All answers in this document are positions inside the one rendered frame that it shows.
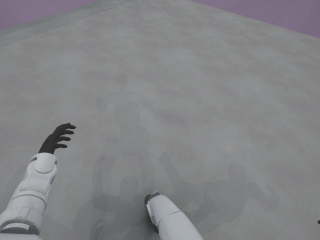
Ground left robot hand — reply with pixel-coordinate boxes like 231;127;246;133
38;123;76;154

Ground robot left forearm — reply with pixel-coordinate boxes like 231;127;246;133
0;152;58;236

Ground right robot foot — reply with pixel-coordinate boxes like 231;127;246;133
144;194;159;234

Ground right robot shin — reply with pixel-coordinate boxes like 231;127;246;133
148;191;161;226

